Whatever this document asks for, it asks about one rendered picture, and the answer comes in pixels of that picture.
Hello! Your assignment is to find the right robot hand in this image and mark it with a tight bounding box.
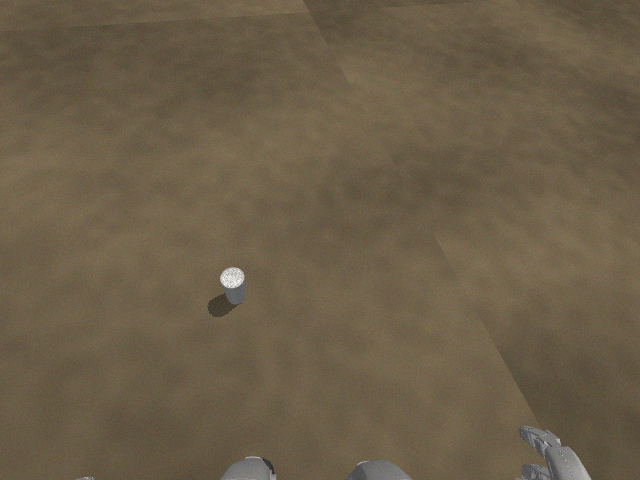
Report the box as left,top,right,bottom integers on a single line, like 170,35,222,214
515,426,591,480

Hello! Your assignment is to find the cup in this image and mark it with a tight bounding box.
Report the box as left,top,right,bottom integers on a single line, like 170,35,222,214
220,267,245,304

